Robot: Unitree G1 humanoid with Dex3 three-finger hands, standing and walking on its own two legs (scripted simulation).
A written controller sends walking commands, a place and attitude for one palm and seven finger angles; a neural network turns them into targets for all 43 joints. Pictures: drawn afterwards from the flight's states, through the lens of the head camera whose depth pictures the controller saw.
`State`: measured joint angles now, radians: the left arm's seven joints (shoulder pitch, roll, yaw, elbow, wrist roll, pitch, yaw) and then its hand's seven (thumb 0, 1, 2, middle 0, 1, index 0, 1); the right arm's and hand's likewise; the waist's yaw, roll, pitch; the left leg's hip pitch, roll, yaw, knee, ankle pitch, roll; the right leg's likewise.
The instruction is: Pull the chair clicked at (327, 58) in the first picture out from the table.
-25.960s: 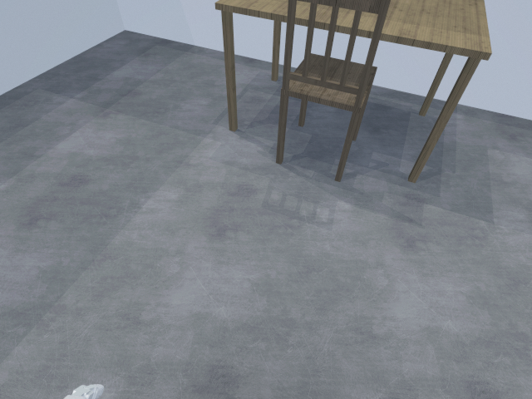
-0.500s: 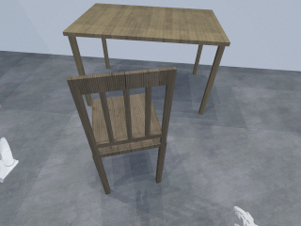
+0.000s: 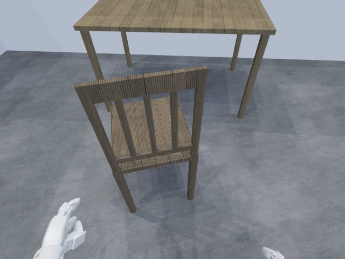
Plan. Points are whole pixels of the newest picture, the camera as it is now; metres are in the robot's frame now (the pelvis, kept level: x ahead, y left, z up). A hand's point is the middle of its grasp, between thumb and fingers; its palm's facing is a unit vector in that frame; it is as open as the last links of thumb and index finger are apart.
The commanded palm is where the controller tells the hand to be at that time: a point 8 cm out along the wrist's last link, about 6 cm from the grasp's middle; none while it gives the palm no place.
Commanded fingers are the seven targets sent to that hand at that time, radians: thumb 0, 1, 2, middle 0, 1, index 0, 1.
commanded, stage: let the arm hang, fingers relaxed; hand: left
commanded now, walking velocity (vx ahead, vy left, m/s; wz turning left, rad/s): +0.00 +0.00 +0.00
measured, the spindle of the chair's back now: (150, 126) +0.55 +0.11 -0.07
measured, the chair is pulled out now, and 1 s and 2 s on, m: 0.63 0.63 0.63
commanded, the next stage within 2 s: look to check the result in 0.94 s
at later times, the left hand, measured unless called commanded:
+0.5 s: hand out of the picture +0.01 +0.18 -0.16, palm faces +0.01 -0.97 -0.24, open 7.3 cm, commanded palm none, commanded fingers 0.00 0.90 0.90 -0.20 -0.30 -0.20 -0.30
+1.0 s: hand out of the picture +0.00 +0.14 -0.17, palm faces +0.03 -0.99 -0.16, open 7.4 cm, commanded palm none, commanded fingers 0.00 0.90 0.90 -0.20 -0.30 -0.20 -0.30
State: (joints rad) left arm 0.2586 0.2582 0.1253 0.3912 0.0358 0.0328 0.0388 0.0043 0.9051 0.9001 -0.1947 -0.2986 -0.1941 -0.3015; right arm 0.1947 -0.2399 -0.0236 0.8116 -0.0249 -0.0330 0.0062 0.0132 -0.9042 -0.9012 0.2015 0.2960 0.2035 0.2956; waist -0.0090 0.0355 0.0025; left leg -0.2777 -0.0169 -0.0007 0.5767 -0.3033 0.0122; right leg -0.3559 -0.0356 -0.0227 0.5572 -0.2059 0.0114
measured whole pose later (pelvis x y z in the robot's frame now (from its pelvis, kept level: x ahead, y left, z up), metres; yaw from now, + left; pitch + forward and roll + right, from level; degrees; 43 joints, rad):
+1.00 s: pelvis +0.02 -0.01 +0.01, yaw -1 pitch -2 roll +0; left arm 0.32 0.10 0.01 1.09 0.01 0.02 0.04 0.01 0.91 0.90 -0.20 -0.30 -0.20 -0.30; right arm 0.38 -0.09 0.00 1.09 -0.01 -0.01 -0.04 0.01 -0.91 -0.90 0.20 0.30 0.20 0.30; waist 0.00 0.01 0.05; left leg -0.15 0.02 0.01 0.46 -0.28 -0.01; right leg -0.24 0.00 -0.01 0.44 -0.18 -0.01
